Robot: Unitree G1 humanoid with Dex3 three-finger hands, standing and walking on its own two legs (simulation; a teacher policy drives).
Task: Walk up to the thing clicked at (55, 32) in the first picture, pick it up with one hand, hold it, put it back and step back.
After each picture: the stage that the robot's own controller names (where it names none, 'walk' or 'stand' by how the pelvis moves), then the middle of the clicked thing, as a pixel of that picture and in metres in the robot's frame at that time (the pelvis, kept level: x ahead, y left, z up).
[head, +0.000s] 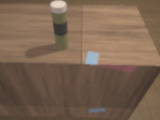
stand; (60, 27) +0.69 +0.13 +0.03
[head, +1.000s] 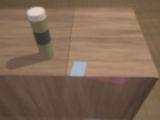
walk; (42, 36) +0.60 +0.21 +0.05
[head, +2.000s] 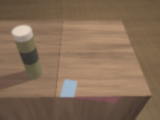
walk; (29, 55) +0.51 +0.23 +0.03
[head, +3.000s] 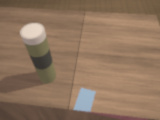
stand; (41, 57) +0.42 +0.18 +0.06
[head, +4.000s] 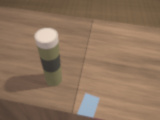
stand; (50, 61) +0.43 +0.15 +0.04
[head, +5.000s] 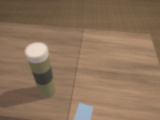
stand; (42, 73) +0.40 +0.17 +0.02
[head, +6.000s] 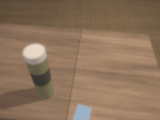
stand; (40, 75) +0.40 +0.17 +0.02
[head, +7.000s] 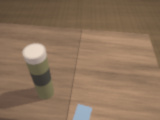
stand; (41, 75) +0.40 +0.17 +0.02
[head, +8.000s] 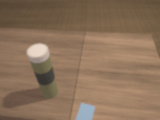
rise first; (44, 74) +0.40 +0.19 +0.03
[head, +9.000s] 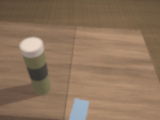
go down; (37, 69) +0.42 +0.17 +0.04
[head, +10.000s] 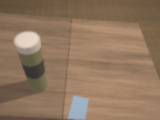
go down; (33, 66) +0.41 +0.17 +0.05
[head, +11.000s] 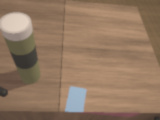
close in; (24, 54) +0.41 +0.17 +0.08
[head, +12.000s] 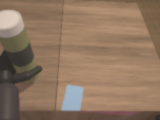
close; (20, 52) +0.42 +0.18 +0.10
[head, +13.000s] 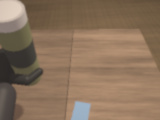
lift; (21, 51) +0.33 +0.16 +0.23
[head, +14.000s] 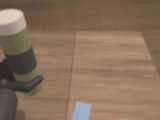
lift; (22, 59) +0.33 +0.18 +0.20
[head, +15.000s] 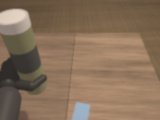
hold; (26, 58) +0.33 +0.16 +0.20
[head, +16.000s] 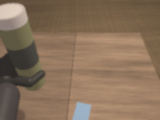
hold; (24, 54) +0.34 +0.17 +0.21
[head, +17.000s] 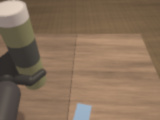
crouch; (25, 52) +0.33 +0.16 +0.22
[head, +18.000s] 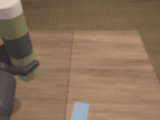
crouch; (18, 44) +0.38 +0.19 +0.20
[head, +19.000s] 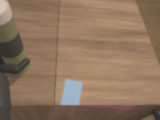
lower; (9, 43) +0.44 +0.20 +0.09
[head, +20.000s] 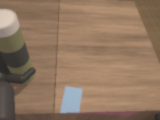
lower; (15, 53) +0.41 +0.19 +0.10
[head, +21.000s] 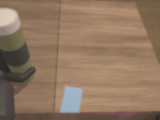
lower; (16, 52) +0.42 +0.19 +0.10
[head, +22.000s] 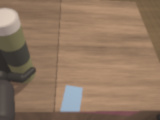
lower; (16, 52) +0.42 +0.19 +0.10
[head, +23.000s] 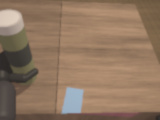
loosen; (18, 53) +0.42 +0.18 +0.09
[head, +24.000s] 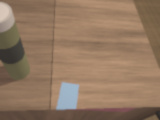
withdraw; (9, 48) +0.42 +0.19 +0.10
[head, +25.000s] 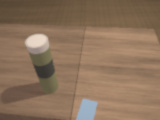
sink last; (44, 67) +0.41 +0.18 +0.07
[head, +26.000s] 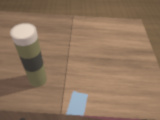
stand; (32, 59) +0.42 +0.19 +0.07
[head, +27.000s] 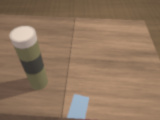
stand; (32, 62) +0.41 +0.18 +0.08
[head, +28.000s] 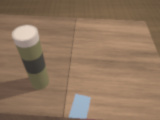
stand; (34, 61) +0.41 +0.18 +0.08
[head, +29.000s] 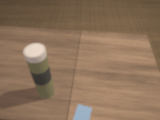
stand; (41, 74) +0.41 +0.17 +0.02
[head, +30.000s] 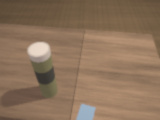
stand; (45, 73) +0.41 +0.16 +0.02
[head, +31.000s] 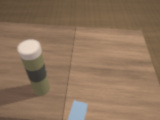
stand; (36, 71) +0.41 +0.20 +0.02
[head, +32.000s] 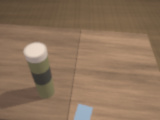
walk; (41, 74) +0.40 +0.17 +0.02
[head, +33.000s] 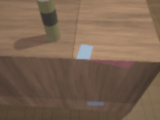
walk; (49, 17) +0.66 +0.18 +0.04
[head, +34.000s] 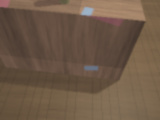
walk; out of the picture +1.05 +0.13 +0.05
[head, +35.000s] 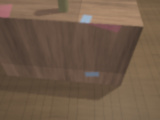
stand; out of the picture +1.03 +0.15 +0.04
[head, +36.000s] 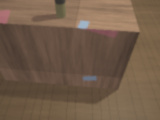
stand; out of the picture +1.02 +0.16 +0.02
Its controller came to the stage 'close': yes
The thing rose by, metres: 0.20
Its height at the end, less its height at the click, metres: +0.00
